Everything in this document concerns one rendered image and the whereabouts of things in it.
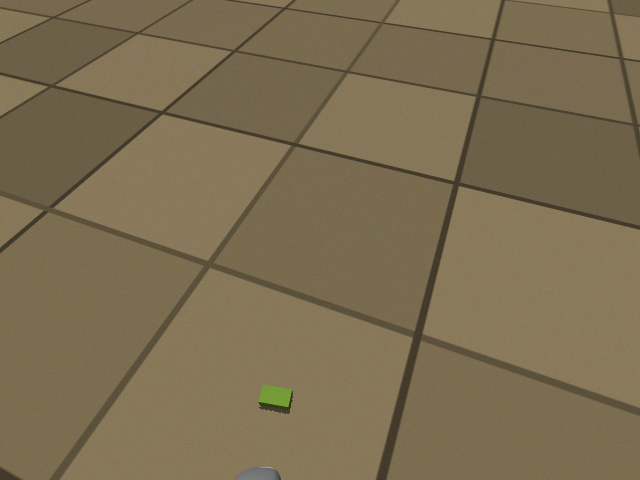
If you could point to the small box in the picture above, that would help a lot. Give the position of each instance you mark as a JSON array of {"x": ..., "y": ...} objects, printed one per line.
[{"x": 276, "y": 397}]

